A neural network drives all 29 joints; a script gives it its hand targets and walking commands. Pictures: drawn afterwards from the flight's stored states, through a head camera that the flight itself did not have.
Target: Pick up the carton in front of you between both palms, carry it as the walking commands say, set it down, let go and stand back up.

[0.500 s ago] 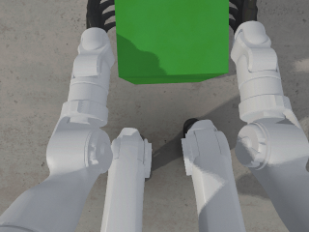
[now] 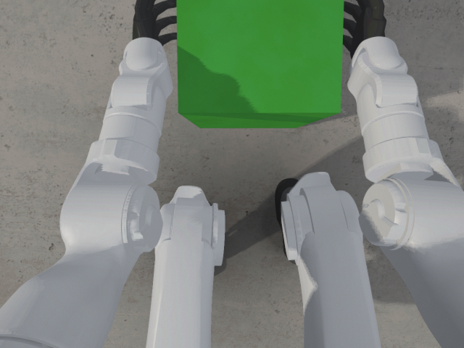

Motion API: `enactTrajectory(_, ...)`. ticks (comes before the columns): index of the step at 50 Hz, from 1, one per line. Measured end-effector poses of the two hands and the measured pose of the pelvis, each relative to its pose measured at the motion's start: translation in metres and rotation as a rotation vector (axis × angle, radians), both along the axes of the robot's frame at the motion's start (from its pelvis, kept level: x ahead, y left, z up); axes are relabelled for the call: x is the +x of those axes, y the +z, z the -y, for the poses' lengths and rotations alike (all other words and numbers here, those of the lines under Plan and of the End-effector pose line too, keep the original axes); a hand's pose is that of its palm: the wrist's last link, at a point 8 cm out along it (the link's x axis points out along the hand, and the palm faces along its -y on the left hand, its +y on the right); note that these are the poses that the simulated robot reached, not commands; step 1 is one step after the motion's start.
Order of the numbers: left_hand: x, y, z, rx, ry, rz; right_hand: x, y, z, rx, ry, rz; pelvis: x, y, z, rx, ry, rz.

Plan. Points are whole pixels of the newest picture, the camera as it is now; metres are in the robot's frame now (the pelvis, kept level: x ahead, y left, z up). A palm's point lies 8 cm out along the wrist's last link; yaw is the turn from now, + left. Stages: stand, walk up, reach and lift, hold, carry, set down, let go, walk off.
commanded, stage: set down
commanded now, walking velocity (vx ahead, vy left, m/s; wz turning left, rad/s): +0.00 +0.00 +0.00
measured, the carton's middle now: (252, 63) +0.50 -0.06 -0.25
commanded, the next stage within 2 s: none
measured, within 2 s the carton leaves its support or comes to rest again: rests again in 0.74 s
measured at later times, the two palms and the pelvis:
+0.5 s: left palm (148, 37) +0.53 +0.09 -0.17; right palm (365, 37) +0.50 -0.21 -0.17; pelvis -0.01 +0.00 -0.01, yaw +0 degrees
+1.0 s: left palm (128, 48) +0.53 +0.14 -0.20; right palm (384, 43) +0.50 -0.26 -0.20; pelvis -0.01 -0.01 -0.02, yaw +0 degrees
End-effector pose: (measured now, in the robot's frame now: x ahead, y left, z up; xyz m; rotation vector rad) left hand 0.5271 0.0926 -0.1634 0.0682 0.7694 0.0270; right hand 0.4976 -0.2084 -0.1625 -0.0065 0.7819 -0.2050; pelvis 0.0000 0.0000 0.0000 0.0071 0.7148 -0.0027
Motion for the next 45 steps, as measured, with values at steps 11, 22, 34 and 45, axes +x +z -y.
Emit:
enactTrajectory(11,0.002,-0.001,-0.002,-0.013,-0.027,0.003,0.002,-0.003,0.002,0.010,0.027,0.002,-0.005,-0.006,0.001,0.000,0.004,0.033)
enactTrajectory(22,0.005,-0.003,-0.004,-0.028,-0.053,0.010,0.004,-0.004,0.005,0.027,0.052,0.009,-0.009,-0.007,0.002,-0.001,0.006,0.050)
enactTrajectory(34,0.012,-0.009,-0.006,-0.038,-0.090,0.043,0.011,-0.012,0.006,0.031,0.064,0.030,-0.008,-0.010,0.002,-0.004,0.003,0.068)
enactTrajectory(45,-0.006,-0.054,-0.042,0.031,-0.027,0.001,-0.012,-0.051,0.046,-0.048,-0.044,-0.015,-0.004,-0.015,0.004,-0.007,0.007,0.079)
